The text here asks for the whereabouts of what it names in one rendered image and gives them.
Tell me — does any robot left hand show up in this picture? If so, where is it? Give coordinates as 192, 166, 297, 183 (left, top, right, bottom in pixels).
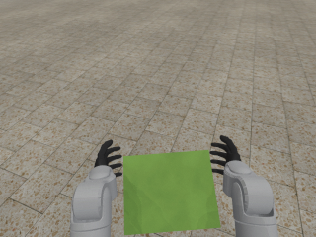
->
94, 139, 122, 177

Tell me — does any left robot forearm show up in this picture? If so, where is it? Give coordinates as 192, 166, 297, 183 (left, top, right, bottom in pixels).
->
70, 165, 118, 237

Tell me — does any carton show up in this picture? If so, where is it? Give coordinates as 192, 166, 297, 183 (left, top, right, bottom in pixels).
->
123, 150, 221, 235

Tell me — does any right robot forearm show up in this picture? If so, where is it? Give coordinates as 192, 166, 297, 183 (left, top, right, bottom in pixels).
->
222, 160, 278, 237

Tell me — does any robot right hand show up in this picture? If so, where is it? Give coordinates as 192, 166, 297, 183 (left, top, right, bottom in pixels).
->
209, 135, 241, 175

